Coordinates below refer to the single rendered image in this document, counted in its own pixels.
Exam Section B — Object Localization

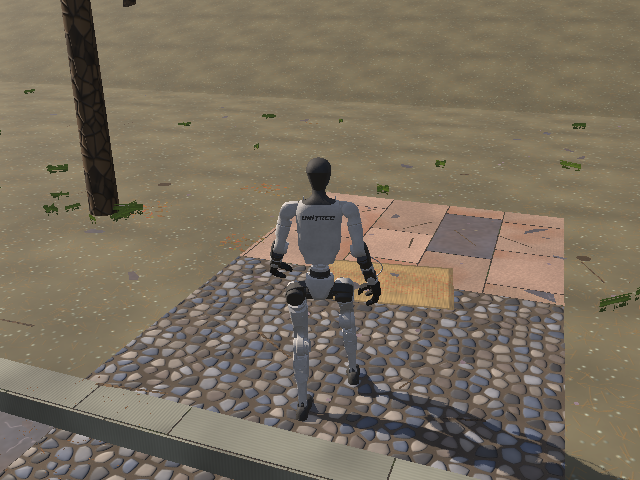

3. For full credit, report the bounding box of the left robot thigh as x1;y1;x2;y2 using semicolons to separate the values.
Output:
285;280;311;356

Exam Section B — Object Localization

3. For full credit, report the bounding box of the robot left forearm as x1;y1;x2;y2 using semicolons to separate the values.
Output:
270;240;284;268

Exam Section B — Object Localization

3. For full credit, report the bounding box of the robot right forearm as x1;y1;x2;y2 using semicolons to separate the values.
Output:
357;242;378;285

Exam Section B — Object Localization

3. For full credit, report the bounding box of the robot right upper arm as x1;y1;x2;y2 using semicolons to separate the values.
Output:
340;201;366;258

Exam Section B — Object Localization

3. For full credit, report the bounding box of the robot left shin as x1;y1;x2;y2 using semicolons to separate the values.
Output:
293;338;309;407

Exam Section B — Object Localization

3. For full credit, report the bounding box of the robot left hand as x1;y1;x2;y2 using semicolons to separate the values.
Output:
270;262;293;278

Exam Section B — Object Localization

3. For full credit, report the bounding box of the robot right hand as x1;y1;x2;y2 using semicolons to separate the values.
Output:
358;281;381;306

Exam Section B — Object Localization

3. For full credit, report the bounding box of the robot left upper arm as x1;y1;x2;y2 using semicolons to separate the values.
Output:
273;201;299;255

